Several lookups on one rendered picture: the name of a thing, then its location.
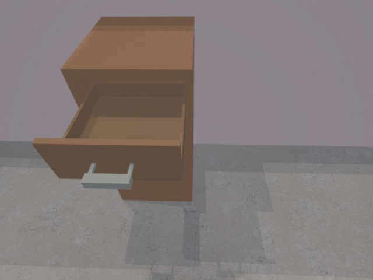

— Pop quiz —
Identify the drawer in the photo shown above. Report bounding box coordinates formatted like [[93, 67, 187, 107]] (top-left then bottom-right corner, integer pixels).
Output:
[[31, 82, 187, 181]]

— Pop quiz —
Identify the cabinet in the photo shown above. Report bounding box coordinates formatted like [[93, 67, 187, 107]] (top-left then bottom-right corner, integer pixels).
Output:
[[60, 17, 195, 202]]

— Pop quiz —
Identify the handle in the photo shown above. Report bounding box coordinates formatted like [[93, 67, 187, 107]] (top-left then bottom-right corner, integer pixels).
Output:
[[81, 163, 134, 190]]

